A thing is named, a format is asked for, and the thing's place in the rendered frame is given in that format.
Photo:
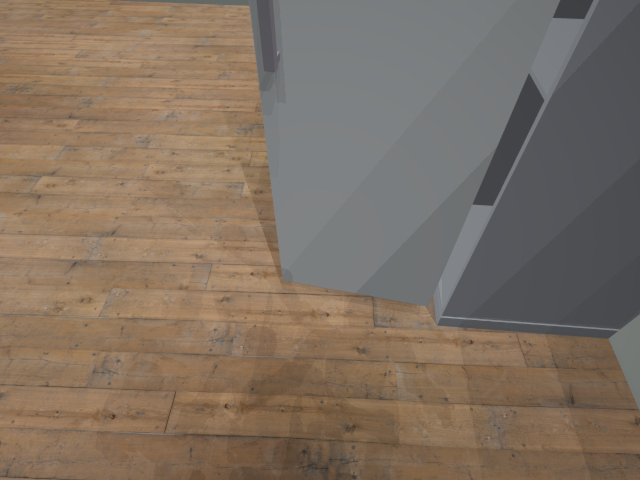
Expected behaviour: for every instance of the fridge door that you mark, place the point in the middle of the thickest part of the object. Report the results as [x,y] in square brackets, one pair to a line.
[380,122]

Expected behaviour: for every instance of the handle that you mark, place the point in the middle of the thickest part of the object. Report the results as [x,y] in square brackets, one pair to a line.
[267,35]

